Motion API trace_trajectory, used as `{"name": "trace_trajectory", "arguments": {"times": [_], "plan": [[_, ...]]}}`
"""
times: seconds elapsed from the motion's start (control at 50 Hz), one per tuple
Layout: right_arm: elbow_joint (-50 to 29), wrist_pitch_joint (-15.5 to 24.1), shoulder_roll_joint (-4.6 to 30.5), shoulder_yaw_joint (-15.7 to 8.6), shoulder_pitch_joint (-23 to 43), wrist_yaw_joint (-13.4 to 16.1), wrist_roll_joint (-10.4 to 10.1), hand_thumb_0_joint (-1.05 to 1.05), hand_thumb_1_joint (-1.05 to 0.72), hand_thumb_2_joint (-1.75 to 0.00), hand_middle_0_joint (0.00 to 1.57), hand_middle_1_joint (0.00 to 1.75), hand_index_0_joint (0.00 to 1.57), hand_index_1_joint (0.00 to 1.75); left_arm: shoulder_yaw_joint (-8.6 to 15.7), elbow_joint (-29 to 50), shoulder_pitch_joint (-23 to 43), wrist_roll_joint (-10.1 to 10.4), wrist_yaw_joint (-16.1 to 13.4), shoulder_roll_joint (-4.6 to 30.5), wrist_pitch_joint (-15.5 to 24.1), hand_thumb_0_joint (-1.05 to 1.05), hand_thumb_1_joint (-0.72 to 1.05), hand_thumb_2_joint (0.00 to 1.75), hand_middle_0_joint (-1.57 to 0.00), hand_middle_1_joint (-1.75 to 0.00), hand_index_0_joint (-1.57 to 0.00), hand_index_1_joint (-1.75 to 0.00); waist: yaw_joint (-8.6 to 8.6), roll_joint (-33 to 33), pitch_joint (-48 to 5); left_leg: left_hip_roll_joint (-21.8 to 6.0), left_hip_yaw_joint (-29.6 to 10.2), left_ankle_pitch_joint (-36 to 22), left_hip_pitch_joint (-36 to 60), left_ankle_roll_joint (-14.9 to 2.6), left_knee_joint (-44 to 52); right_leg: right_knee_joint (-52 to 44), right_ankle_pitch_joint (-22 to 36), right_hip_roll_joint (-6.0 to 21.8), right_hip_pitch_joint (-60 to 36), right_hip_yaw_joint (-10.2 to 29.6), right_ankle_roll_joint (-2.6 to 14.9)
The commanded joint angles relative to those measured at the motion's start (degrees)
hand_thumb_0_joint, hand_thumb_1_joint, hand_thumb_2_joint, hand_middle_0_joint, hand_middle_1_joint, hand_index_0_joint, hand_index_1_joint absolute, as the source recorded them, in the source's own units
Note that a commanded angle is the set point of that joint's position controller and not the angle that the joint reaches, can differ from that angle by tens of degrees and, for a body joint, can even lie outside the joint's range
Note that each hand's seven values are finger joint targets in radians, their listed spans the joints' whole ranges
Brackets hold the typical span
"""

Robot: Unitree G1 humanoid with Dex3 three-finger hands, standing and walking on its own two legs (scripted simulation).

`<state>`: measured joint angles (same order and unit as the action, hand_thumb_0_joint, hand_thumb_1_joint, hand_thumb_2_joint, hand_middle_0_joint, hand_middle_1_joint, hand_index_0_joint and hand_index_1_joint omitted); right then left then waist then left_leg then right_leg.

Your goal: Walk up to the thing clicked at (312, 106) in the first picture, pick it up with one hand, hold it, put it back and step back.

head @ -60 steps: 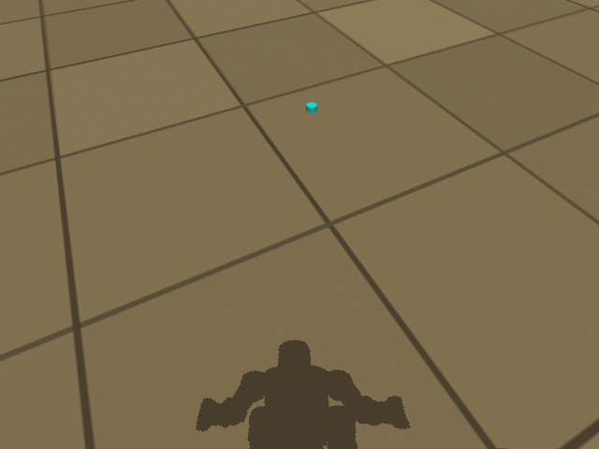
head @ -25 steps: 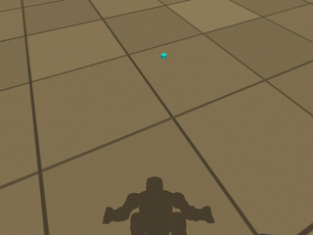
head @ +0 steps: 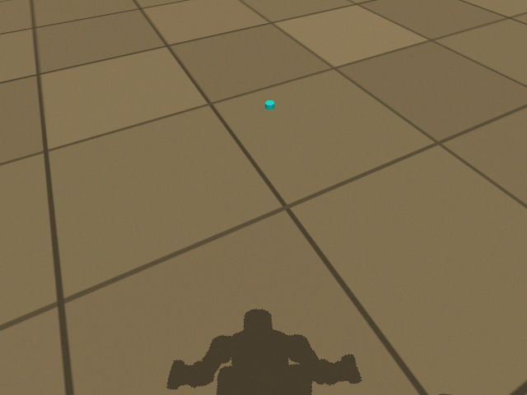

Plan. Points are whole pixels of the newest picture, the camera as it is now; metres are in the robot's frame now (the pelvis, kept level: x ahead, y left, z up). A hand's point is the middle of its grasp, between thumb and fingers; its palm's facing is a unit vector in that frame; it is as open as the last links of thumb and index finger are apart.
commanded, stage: walk up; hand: left
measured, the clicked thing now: (269, 105) +1.96 +0.00 -0.76
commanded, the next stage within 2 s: none
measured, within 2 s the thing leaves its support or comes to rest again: neither
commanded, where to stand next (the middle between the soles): +1.57 -0.17 m, yaw -6 degrees
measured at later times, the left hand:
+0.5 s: hand (191, 354) +0.20 +0.15 -0.13, palm faces -0.02 -0.93 -0.38, open 7.4 cm
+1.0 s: hand (215, 201) +0.57 +0.15 -0.14, palm faces -0.13 -0.93 -0.35, open 7.4 cm
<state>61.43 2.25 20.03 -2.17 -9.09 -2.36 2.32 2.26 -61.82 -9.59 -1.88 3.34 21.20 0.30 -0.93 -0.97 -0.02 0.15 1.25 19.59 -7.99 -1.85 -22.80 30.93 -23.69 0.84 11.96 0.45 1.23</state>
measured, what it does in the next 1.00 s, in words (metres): walks ahead: right foot, then left foot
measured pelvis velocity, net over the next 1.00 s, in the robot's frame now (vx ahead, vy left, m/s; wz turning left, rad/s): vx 0.47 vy -0.11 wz -0.10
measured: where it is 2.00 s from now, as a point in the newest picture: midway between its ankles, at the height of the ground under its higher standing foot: (305, 218)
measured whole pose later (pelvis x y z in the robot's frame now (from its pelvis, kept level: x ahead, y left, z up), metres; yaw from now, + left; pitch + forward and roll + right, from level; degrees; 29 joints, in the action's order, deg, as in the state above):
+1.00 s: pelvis +0.47 -0.11 -0.01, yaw -6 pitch -2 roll +1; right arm 49.6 4.9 20.8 -2.9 -13.6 -3.2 0.6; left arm 1.9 -51.8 -14.9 1.3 3.3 25.2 3.8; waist 0.7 -1.9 3.4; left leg -2.1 6.0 14.4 -9.0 -0.7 -25.2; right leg 60.9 -18.8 3.0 27.3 3.7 1.1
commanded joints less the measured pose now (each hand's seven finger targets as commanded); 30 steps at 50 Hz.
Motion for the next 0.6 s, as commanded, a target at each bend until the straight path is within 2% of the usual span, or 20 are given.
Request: {"name": "trace_trajectory", "arguments": {"times": [0.0,0.04,0.06,0.12,0.14,0.18,0.2,0.22,0.24,0.26,0.28,0.3,0.32,0.36,0.4,0.44,0.46,0.48,0.52,0.58], "plan": [[-5.5,3.0,22.5,-7.5,-3.2,0.9,0.0,0.0,-0.9,-0.9,0.2,0.3,0.2,0.3,4.0,11.2,13.3,-0.5,0.8,13.9,2.5,0.0,0.9,0.9,-0.2,-0.3,-0.2,-0.3,5.64,7.6,7.6,-27.5,-29.7,23.6,10.0,-13.38,18.6,16.9,-2.7,6.0,31.8,6.6,0.49],[-6.5,3.4,19.6,-6.6,-2.8,0.8,0.1,0.0,-0.9,-0.9,0.2,0.3,0.2,0.3,4.0,10.6,10.8,0.0,1.8,14.5,3.3,0.0,0.9,0.9,-0.2,-0.3,-0.2,-0.3,4.33,4.9,3.9,-21.3,-21.8,17.1,13.5,-11.61,17.0,15.4,-1.7,5.7,29.8,5.0,-0.41],[-7.6,3.5,19.8,-6.7,-0.5,0.5,0.4,0.0,-0.9,-0.9,0.2,0.3,0.2,0.3,4.3,10.2,8.1,0.1,2.3,14.4,3.0,0.0,0.9,0.9,-0.2,-0.3,-0.2,-0.3,2.67,6.9,2.9,-19.6,-17.9,18.0,11.3,-10.74,16.9,15.1,-1.3,5.6,26.7,3.2,-0.88],[-9.8,3.5,20.7,-7.2,4.6,-0.3,0.5,0.0,-0.9,-0.9,0.2,0.3,0.2,0.3,4.7,10.0,3.4,0.2,3.5,14.1,2.2,0.0,0.9,0.9,-0.2,-0.3,-0.2,-0.3,-0.01,12.3,1.4,-15.7,-8.6,15.6,2.0,-8.17,15.4,9.3,3.7,5.2,13.8,-0.8,-1.6],[-10.0,3.4,20.4,-7.1,4.3,-0.4,0.4,0.0,-0.9,-0.9,0.2,0.3,0.2,0.3,4.9,10.0,3.6,0.1,3.6,14.0,2.2,0.0,0.9,0.9,-0.2,-0.3,-0.2,-0.3,0.11,11.7,1.8,-14.7,-6.5,15.3,-2.1,-7.34,14.8,7.6,5.8,4.8,9.4,-1.7,-1.73],[-10.4,2.9,20.1,-6.8,6.1,-0.7,0.5,0.0,-0.9,-0.9,0.2,0.3,0.2,0.3,5.4,8.9,0.2,0.3,3.3,14.2,2.3,0.0,0.9,0.9,-0.2,-0.3,-0.2,-0.3,-1.88,10.5,2.5,-12.7,-2.2,16.1,-8.9,-6.33,10.0,3.6,10.0,3.5,0.7,-4.8,-1.77],[-10.6,2.5,19.6,-6.6,7.1,-0.7,0.4,0.0,-0.9,-0.9,0.2,0.3,0.2,0.3,5.8,7.5,-3.4,0.2,2.9,14.4,2.5,0.0,0.9,0.9,-0.2,-0.3,-0.2,-0.3,-4.13,8.5,2.1,-11.9,-0.6,19.1,-13.4,-5.75,5.5,2.0,13.7,2.8,-5.7,-6.5,-1.44],[-10.9,2.2,17.6,-5.9,7.3,-0.5,0.6,0.0,-0.9,-0.9,0.2,0.3,0.2,0.3,6.6,5.3,-9.8,0.2,2.2,16.1,2.9,0.0,0.9,0.9,-0.2,-0.3,-0.2,-0.3,-7.13,0.9,0.1,-9.7,1.3,18.5,-17.8,-4.61,-5.2,2.1,12.2,1.5,-13.5,-6.3,-1.2],[-11.0,2.1,14.0,-4.5,4.9,-0.5,0.9,0.0,-0.9,-0.9,0.2,0.3,0.2,0.3,8.1,3.3,-17.0,-0.2,1.1,19.4,3.7,0.0,0.9,0.9,-0.2,-0.3,-0.2,-0.3,-10.11,-11.2,-3.7,-4.9,5.2,15.5,-26.6,-3.46,-24.5,-0.6,3.8,1.0,-25.2,-2.8,-0.22],[-12.4,2.1,8.9,-2.5,3.2,-0.9,0.0,0.0,-0.9,-0.9,0.2,0.3,0.2,0.3,9.2,3.5,-21.9,-0.6,0.0,23.7,4.1,0.0,0.9,0.9,-0.2,-0.3,-0.2,-0.3,-11.71,-24.4,-2.8,1.3,3.7,17.3,-36.8,-1.13,-42.0,-12.1,-18.4,11.1,-24.7,18.1,2.15],[-12.7,1.6,12.9,-3.5,1.6,-0.8,-1.3,0.0,-0.9,-0.9,0.2,0.3,0.2,0.3,8.6,7.3,-14.0,-0.3,-0.2,25.8,4.6,0.0,0.9,0.9,-0.2,-0.3,-0.2,-0.3,-7.41,-16.8,-1.0,1.5,-2.7,10.9,-36.6,0.51,-47.8,-27.9,-35.4,21.6,-16.1,40.2,6.58],[-12.3,1.5,18.1,-4.9,2.8,-0.6,-0.5,0.0,-0.9,-0.9,0.2,0.3,0.2,0.3,8.3,9.7,-7.5,0.6,0.0,27.4,4.6,0.0,0.9,0.9,-0.2,-0.3,-0.2,-0.3,-5.01,-11.4,4.5,-3.7,-5.3,8.0,-33.7,0.57,-48.0,-29.9,-38.0,24.6,-6.9,44.9,10.33],[-11.3,1.6,19.2,-5.1,3.3,-0.7,-0.8,0.0,-0.9,-0.9,0.2,0.3,0.2,0.3,8.0,10.8,-3.6,1.2,-0.2,26.1,4.8,0.0,0.9,0.9,-0.2,-0.3,-0.2,-0.3,-3.14,-7.7,8.0,-6.3,-7.2,3.9,-33.3,0.36,-47.8,-29.6,-32.8,23.2,-1.7,40.1,10.5],[-8.4,1.6,18.6,-4.9,-2.0,-1.4,-2.0,0.0,-0.9,-0.9,0.2,0.3,0.2,0.3,6.6,11.3,-0.3,1.6,-0.6,21.1,5.5,0.0,0.9,0.9,-0.2,-0.3,-0.2,-0.3,0.75,-4.9,7.5,-7.6,-7.3,-2.8,-27.2,-0.31,-42.9,-25.9,-20.0,16.6,1.4,24.0,6.24],[-7.7,1.1,17.6,-5.0,-4.8,-2.3,-2.0,0.0,-0.9,-0.9,0.2,0.3,0.2,0.3,6.0,10.8,-0.8,1.8,-0.7,19.3,6.1,0.0,0.9,0.9,-0.2,-0.3,-0.2,-0.3,1.62,-5.8,7.2,-7.4,-5.7,-7.5,-24.4,-0.02,-38.6,-25.9,-15.1,13.9,3.3,16.7,5.53],[-8.5,0.4,17.3,-5.5,-4.5,-3.0,-1.7,0.0,-0.9,-0.9,0.2,0.3,0.2,0.3,5.5,11.0,-1.9,2.3,-0.9,18.6,6.8,0.0,0.9,0.9,-0.2,-0.3,-0.2,-0.3,1.47,-4.7,7.9,-6.6,-4.8,-11.7,-24.5,1.35,-35.1,-27.0,-12.9,12.4,3.6,12.7,4.54],[-9.3,0.3,17.2,-5.7,-3.6,-3.3,-1.4,0.0,-0.9,-0.9,0.2,0.3,0.2,0.3,5.5,11.4,-1.9,2.2,-0.9,18.7,7.0,0.0,0.9,0.9,-0.2,-0.3,-0.2,-0.3,1.67,-4.3,8.3,-6.7,-4.2,-12.6,-25.9,2.02,-33.8,-27.6,-13.2,12.5,3.3,12.0,5.88],[-9.9,0.1,17.2,-5.9,-1.9,-3.5,-1.2,0.0,-0.9,-0.9,0.2,0.3,0.2,0.3,5.5,11.4,-2.6,2.1,-1.0,18.8,7.1,0.0,0.9,0.9,-0.2,-0.3,-0.2,-0.3,1.32,-3.3,8.7,-6.7,-4.1,-13.6,-27.2,2.66,-32.3,-28.1,-13.4,12.5,3.2,11.1,5.63],[-12.1,0.2,17.0,-5.9,1.8,-3.8,-0.9,0.0,-0.9,-0.9,0.2,0.3,0.2,0.3,5.8,12.1,-3.3,1.7,-1.0,19.4,7.4,0.0,0.9,0.9,-0.2,-0.3,-0.2,-0.3,0.74,-1.9,9.4,-7.7,-3.8,-14.4,-29.6,3.55,-27.8,-28.4,-11.8,13.1,1.0,10.4,7.43],[-14.4,0.8,14.7,-5.2,7.0,-4.1,-0.6,0.0,-0.9,-0.9,0.2,0.3,0.2,0.3,5.8,11.2,-7.7,1.6,-1.0,18.6,7.2,0.0,0.9,0.9,-0.2,-0.3,-0.2,-0.3,-1.96,-1.1,8.2,-7.9,-1.9,-16.0,-29.5,3.22,-18.1,-25.2,0.6,10.8,-6.3,5.4,6.33]]}}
